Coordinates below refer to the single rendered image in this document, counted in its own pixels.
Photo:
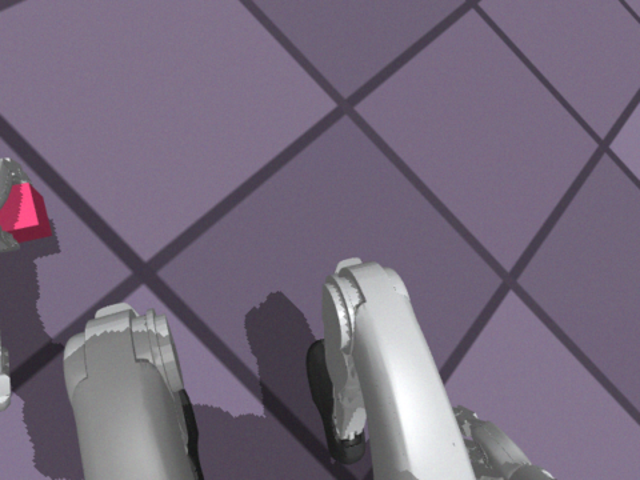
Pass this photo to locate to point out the right robot hand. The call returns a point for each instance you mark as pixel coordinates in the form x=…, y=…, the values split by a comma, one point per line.
x=494, y=455

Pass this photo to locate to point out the small box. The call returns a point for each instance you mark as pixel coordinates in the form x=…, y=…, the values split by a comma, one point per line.
x=24, y=214

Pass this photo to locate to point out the left robot foot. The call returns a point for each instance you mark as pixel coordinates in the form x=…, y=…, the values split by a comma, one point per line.
x=192, y=435

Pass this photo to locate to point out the right robot foot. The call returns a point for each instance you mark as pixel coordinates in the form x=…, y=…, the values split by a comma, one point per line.
x=343, y=451

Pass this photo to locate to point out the left robot hand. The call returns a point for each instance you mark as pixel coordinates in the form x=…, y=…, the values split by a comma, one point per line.
x=10, y=174

